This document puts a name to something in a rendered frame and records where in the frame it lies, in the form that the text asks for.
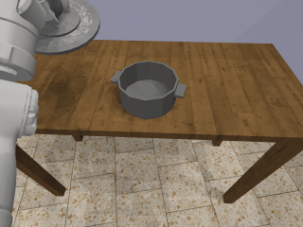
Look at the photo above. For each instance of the left robot forearm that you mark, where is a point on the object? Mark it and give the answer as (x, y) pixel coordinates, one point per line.
(20, 22)

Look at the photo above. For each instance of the pot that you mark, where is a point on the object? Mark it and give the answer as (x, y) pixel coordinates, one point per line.
(148, 89)

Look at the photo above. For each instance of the robot left hand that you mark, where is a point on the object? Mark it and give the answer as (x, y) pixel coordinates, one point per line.
(51, 19)

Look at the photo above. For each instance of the left robot upper arm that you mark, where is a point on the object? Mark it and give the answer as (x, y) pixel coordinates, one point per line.
(18, 117)

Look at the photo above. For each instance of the knob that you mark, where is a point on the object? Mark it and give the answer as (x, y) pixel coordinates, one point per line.
(56, 6)

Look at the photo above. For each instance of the lid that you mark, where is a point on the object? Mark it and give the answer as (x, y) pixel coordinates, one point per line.
(78, 26)

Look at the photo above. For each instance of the table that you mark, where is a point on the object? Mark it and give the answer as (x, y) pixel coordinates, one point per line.
(241, 92)

